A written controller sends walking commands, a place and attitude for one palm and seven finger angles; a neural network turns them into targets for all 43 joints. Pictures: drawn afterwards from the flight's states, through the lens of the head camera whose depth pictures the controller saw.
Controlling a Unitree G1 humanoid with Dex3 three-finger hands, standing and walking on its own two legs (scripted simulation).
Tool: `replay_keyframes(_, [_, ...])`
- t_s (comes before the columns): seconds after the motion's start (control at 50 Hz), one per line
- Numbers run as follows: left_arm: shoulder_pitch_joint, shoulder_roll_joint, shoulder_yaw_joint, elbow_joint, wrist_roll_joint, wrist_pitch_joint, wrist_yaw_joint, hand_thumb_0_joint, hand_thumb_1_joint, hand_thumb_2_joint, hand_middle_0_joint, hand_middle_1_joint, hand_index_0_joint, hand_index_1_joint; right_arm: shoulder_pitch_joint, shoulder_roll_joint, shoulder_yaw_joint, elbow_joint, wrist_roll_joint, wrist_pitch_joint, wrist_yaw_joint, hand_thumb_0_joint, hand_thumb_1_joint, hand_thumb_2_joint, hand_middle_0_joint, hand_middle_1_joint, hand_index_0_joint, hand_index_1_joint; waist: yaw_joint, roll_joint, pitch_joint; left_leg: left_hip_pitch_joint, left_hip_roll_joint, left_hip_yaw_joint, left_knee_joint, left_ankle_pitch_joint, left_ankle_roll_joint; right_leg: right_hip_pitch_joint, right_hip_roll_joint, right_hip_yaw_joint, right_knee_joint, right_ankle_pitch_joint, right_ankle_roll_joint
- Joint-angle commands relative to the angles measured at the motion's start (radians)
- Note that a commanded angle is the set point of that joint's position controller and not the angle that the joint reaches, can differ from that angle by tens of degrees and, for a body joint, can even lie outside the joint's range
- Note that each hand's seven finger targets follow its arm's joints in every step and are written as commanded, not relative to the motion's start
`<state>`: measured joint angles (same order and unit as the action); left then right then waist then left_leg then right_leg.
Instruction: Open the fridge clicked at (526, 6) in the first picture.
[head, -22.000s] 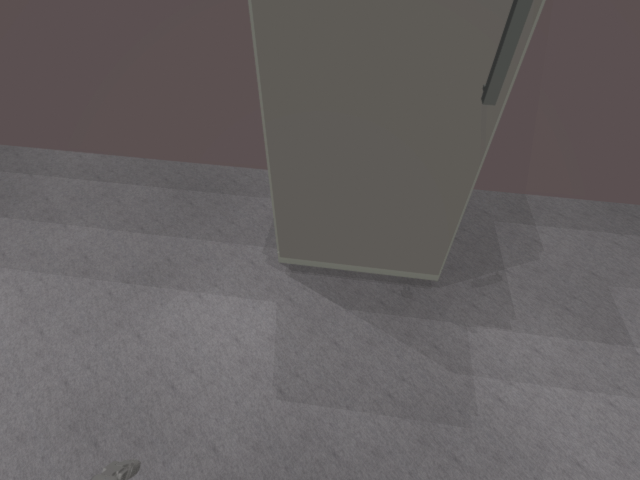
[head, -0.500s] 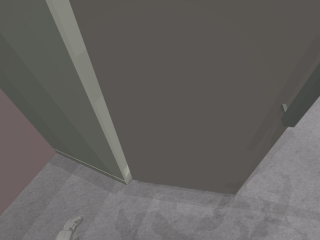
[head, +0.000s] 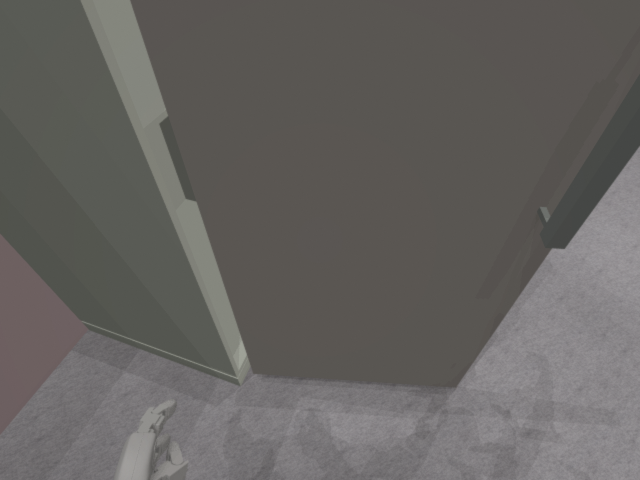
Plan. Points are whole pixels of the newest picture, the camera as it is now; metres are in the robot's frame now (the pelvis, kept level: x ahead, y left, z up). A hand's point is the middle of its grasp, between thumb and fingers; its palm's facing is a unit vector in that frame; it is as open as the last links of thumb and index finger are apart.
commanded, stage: draw the hand back to the body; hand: right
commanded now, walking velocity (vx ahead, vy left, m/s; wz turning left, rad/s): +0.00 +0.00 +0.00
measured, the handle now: (616, 120) +0.46 -0.34 +0.23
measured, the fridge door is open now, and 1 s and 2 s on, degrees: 75 75 75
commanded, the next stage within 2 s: step back with the hand held close in 1.48 s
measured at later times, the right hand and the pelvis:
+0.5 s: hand out of the picture +0.24 -0.33 +0.14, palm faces +0.41 +0.89 -0.21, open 14.2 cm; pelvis -0.01 +0.01 +0.00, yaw +0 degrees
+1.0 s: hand (623, 319) +0.24 -0.27 +0.16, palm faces +0.46 +0.81 -0.37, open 9.8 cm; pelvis +0.02 +0.00 +0.01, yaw +2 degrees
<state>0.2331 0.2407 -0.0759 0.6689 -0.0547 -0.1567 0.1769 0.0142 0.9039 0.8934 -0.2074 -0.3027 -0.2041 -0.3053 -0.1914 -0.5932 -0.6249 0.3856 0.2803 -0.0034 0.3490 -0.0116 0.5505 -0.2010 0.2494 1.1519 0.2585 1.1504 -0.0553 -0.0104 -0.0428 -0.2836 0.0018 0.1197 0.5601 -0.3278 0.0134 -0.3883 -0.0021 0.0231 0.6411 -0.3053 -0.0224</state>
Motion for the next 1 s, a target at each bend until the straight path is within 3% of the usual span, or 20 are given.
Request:
replay_keyframes(0.0, [-0.073, 0.162, 0.053, -0.184, -0.028, -0.088, 0.027, 0.000, 0.900, 0.900, -0.200, -0.300, -0.200, -0.300, -0.225, -0.396, -0.090, -0.199, 0.131, 0.032, 0.199, 0.000, 0.550, -0.200, 0.250, 1.150, 0.250, 1.150, 0.019, -0.174, -0.276, 0.096, -0.019, -0.073, -0.076, 0.377, 0.015, 0.227, 0.021, 0.024, -0.097, 0.328, -0.019])
replay_keyframes(0.04, [-0.062, 0.168, 0.055, -0.200, -0.029, -0.093, 0.010, 0.000, 0.900, 0.900, -0.200, -0.300, -0.200, -0.300, -0.184, -0.441, -0.118, -0.185, 0.134, 0.072, 0.244, 0.000, 0.550, -0.200, 0.250, 1.150, 0.250, 1.150, 0.009, -0.139, -0.217, 0.090, -0.020, -0.069, -0.079, 0.412, 0.010, 0.199, 0.023, 0.035, -0.105, 0.362, -0.022])
replay_keyframes(0.08, [-0.057, 0.163, 0.062, -0.226, -0.025, -0.103, -0.013, 0.000, 0.900, 0.900, -0.200, -0.300, -0.200, -0.300, -0.087, -0.470, -0.174, -0.230, 0.132, 0.083, 0.222, 0.000, 0.550, -0.200, 0.250, 1.150, 0.250, 1.150, -0.017, -0.115, -0.195, 0.101, -0.019, -0.073, -0.074, 0.428, 0.007, 0.176, 0.024, 0.029, -0.101, 0.378, -0.022])
replay_keyframes(0.14, [-0.043, 0.160, 0.070, -0.249, -0.024, -0.106, -0.045, 0.000, 0.900, 0.900, -0.200, -0.300, -0.200, -0.300, 0.075, -0.421, -0.215, -0.216, 0.153, 0.100, 0.179, 0.000, 0.550, -0.200, 0.250, 1.150, 0.250, 1.150, -0.027, -0.035, -0.162, 0.087, -0.012, -0.065, -0.065, 0.446, -0.005, 0.129, 0.020, 0.022, -0.105, 0.352, -0.018])
replay_keyframes(0.2, [-0.054, 0.164, 0.078, -0.256, -0.033, -0.105, -0.056, 0.000, 0.900, 0.900, -0.200, -0.300, -0.200, -0.300, 0.108, -0.359, -0.213, -0.231, 0.189, 0.094, 0.154, 0.000, 0.550, -0.200, 0.250, 1.150, 0.250, 1.150, -0.019, -0.005, -0.152, 0.077, 0.005, -0.095, -0.075, 0.402, -0.025, 0.101, 0.018, 0.014, -0.093, 0.269, -0.011])
replay_keyframes(0.32, [-0.069, 0.159, 0.076, -0.252, -0.044, -0.123, -0.027, 0.000, 0.900, 0.900, -0.200, -0.300, -0.200, -0.300, -0.081, -0.263, -0.046, -0.396, 0.155, 0.074, 0.130, 0.000, 0.477, -0.235, 0.247, 1.107, 0.247, 1.107, 0.033, -0.129, -0.126, -0.010, -0.001, -0.133, -0.108, 0.195, -0.019, 0.159, 0.014, 0.011, -0.097, 0.163, -0.017])
replay_keyframes(0.38, [-0.082, 0.154, 0.065, -0.237, -0.036, -0.143, -0.006, 0.000, 0.900, 0.900, -0.200, -0.300, -0.200, -0.300, -0.116, -0.294, -0.048, -0.512, 0.138, 0.033, 0.096, 0.000, 0.369, -0.287, 0.244, 1.044, 0.244, 1.044, 0.028, -0.126, -0.134, 0.006, -0.008, -0.134, -0.123, 0.131, -0.010, 0.182, 0.008, 0.024, -0.110, 0.141, -0.021])
replay_keyframes(0.4, [-0.082, 0.174, 0.068, -0.194, 0.025, -0.148, -0.034, 0.000, 0.900, 0.900, -0.200, -0.300, -0.200, -0.300, -0.186, -0.433, -0.085, -0.486, -0.056, -0.023, -0.137, 0.000, 0.332, -0.305, 0.242, 1.023, 0.242, 1.023, 0.016, -0.130, -0.019, -0.038, 0.011, -0.141, -0.186, 0.058, -0.004, 0.102, 0.035, 0.021, -0.126, 0.101, -0.009])
replay_keyframes(0.42, [-0.099, 0.158, 0.066, -0.190, 0.027, -0.157, -0.039, 0.000, 0.900, 0.900, -0.200, -0.300, -0.200, -0.300, -0.097, -0.276, 0.006, -0.457, -0.078, -0.038, -0.235, 0.000, 0.296, -0.322, 0.241, 1.001, 0.241, 1.001, 0.031, -0.118, 0.006, -0.047, 0.027, -0.121, -0.188, -0.004, 0.001, 0.108, 0.026, 0.025, -0.150, 0.056, -0.002])
replay_keyframes(0.44, [-0.092, 0.158, 0.064, -0.186, 0.028, -0.157, -0.041, 0.000, 0.900, 0.900, -0.200, -0.300, -0.200, -0.300, -0.027, -0.244, 0.004, -0.453, -0.090, -0.041, -0.291, 0.000, 0.260, -0.340, 0.240, 0.980, 0.240, 0.980, 0.022, -0.084, 0.004, -0.036, 0.024, -0.107, -0.174, -0.025, 0.003, 0.102, 0.020, 0.043, -0.168, 0.026, 0.002])
replay_keyframes(0.46, [-0.103, 0.145, 0.067, -0.180, 0.029, -0.151, -0.044, 0.000, 0.900, 0.900, -0.200, -0.300, -0.200, -0.300, 0.051, -0.207, 0.025, -0.494, -0.117, -0.053, -0.332, 0.000, 0.224, -0.357, 0.239, 0.959, 0.239, 0.959, 0.013, -0.119, -0.010, -0.016, 0.027, -0.102, -0.165, -0.030, 0.007, 0.120, 0.016, 0.037, -0.180, 0.013, -0.001])
replay_keyframes(0.48, [-0.107, 0.150, 0.073, -0.176, 0.031, -0.142, -0.048, 0.000, 0.900, 0.900, -0.200, -0.300, -0.200, -0.300, 0.112, -0.232, -0.007, -0.565, -0.127, -0.073, -0.370, 0.000, 0.188, -0.375, 0.237, 0.938, 0.237, 0.938, -0.007, -0.103, -0.063, 0.036, 0.028, -0.103, -0.167, -0.008, 0.011, 0.131, 0.015, 0.030, -0.180, 0.039, -0.005])
replay_keyframes(0.54, [-0.126, 0.132, 0.070, -0.170, 0.038, -0.131, -0.059, 0.000, 0.900, 0.900, -0.200, -0.300, -0.200, -0.300, 0.192, -0.207, -0.007, -0.707, -0.152, -0.124, -0.437, 0.000, 0.079, -0.428, 0.234, 0.874, 0.234, 0.874, -0.015, -0.181, -0.138, 0.082, 0.029, -0.105, -0.147, 0.053, 0.016, 0.186, 0.011, 0.013, -0.189, 0.086, -0.004])
replay_keyframes(0.62, [-0.130, 0.124, 0.081, -0.156, 0.039, -0.116, -0.068, 0.000, 0.900, 0.900, -0.200, -0.300, -0.200, -0.300, 0.302, -0.100, 0.048, -0.757, -0.168, -0.137, -0.477, 0.000, -0.066, -0.497, 0.229, 0.789, 0.229, 0.789, -0.004, -0.117, -0.116, 0.096, 0.017, -0.091, -0.142, 0.126, 0.010, 0.211, -0.003, 0.000, -0.210, 0.142, -0.007])
replay_keyframes(0.66, [-0.130, 0.120, 0.082, -0.148, 0.038, -0.102, -0.071, 0.000, 0.900, 0.900, -0.200, -0.300, -0.200, -0.300, 0.328, -0.063, 0.069, -0.734, -0.176, -0.132, -0.485, 0.000, -0.139, -0.533, 0.226, 0.746, 0.226, 0.746, 0.002, -0.082, -0.055, 0.080, 0.011, -0.081, -0.143, 0.129, 0.008, 0.201, -0.007, 0.004, -0.227, 0.145, -0.005])
replay_keyframes(0.68, [-0.130, 0.126, 0.088, -0.145, 0.034, -0.095, -0.071, 0.000, 0.900, 0.900, -0.200, -0.300, -0.200, -0.300, 0.356, -0.054, 0.071, -0.710, -0.176, -0.127, -0.487, 0.000, -0.175, -0.550, 0.225, 0.725, 0.225, 0.725, 0.002, -0.019, -0.033, 0.078, 0.008, -0.078, -0.156, 0.128, 0.005, 0.196, -0.010, 0.002, -0.230, 0.146, -0.008])
replay_keyframes(0.78, [-0.146, 0.121, 0.089, -0.150, 0.036, -0.072, -0.071, 0.000, 0.900, 0.900, -0.200, -0.300, -0.200, -0.300, 0.341, -0.014, 0.124, -0.786, -0.195, -0.130, -0.488, 0.000, -0.356, -0.637, 0.219, 0.619, 0.219, 0.619, -0.002, -0.051, -0.045, 0.100, 0.011, -0.075, -0.152, 0.175, 0.008, 0.245, -0.010, 0.005, -0.245, 0.211, -0.011])
replay_keyframes(0.9, [-0.152, 0.102, 0.088, -0.170, 0.048, -0.063, -0.082, 0.000, 0.900, 0.900, -0.200, -0.300, -0.200, -0.300, 0.470, -0.003, 0.126, -0.912, -0.199, -0.126, -0.489, 0.000, -0.574, -0.743, 0.211, 0.491, 0.211, 0.491, -0.020, -0.042, -0.096, 0.168, 0.018, -0.072, -0.140, 0.320, 0.004, 0.285, -0.009, -0.004, -0.231, 0.383, -0.010])
replay_keyframes(0.96, [-0.149, 0.090, 0.086, -0.175, 0.051, -0.054, -0.090, 0.000, 0.900, 0.900, -0.200, -0.300, -0.200, -0.300, 0.509, 0.006, 0.132, -0.978, -0.204, -0.124, -0.486, 0.000, -0.682, -0.795, 0.207, 0.427, 0.207, 0.427, -0.020, -0.099, -0.097, 0.175, 0.018, -0.071, -0.142, 0.354, 0.004, 0.302, -0.011, -0.006, -0.225, 0.447, 0.000])
replay_keyframes(0.98, [-0.151, 0.094, 0.086, -0.174, 0.051, -0.049, -0.091, 0.000, 0.900, 0.900, -0.200, -0.300, -0.200, -0.300, 0.544, -0.001, 0.122, -0.962, -0.201, -0.116, -0.484, 0.000, -0.719, -0.813, 0.206, 0.406, 0.206, 0.406, -0.022, -0.052, -0.071, 0.173, 0.012, -0.066, -0.152, 0.354, 0.004, 0.289, -0.015, -0.004, -0.229, 0.439, 0.001])
